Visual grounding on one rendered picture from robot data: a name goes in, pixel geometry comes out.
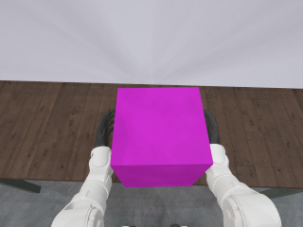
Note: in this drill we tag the robot right hand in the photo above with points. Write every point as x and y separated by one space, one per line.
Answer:
212 128

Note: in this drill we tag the table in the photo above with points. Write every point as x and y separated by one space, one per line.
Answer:
48 130

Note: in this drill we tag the robot left forearm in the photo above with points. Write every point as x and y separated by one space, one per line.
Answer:
96 188

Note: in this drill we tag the carton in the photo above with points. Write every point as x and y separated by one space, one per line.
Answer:
160 137

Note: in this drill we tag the robot right upper arm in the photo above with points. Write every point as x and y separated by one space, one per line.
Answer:
249 210

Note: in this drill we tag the robot left upper arm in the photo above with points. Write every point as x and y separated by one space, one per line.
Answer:
79 217

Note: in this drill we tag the robot right forearm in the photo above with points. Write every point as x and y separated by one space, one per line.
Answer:
220 179

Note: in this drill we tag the robot left hand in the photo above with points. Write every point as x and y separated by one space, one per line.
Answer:
103 130

